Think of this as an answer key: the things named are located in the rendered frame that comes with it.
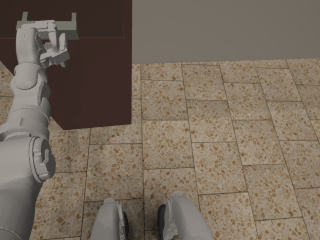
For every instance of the handle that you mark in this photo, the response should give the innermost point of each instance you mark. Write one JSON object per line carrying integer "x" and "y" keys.
{"x": 70, "y": 28}

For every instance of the left robot shin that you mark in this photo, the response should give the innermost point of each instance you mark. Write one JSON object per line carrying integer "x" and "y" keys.
{"x": 121, "y": 231}

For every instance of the left robot forearm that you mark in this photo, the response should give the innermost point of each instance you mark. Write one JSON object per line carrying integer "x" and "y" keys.
{"x": 29, "y": 115}

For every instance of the robot left upper arm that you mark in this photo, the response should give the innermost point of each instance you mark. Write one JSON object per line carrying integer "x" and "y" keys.
{"x": 25, "y": 164}

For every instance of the right robot thigh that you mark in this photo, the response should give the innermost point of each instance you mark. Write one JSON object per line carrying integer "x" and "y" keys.
{"x": 190, "y": 223}

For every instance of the drawer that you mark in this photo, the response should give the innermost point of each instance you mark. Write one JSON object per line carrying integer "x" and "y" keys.
{"x": 95, "y": 18}

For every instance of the robot left hand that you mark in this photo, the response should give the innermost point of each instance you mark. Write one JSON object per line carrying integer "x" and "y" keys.
{"x": 29, "y": 47}

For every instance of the cabinet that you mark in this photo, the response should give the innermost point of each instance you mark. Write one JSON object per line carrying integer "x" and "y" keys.
{"x": 95, "y": 88}

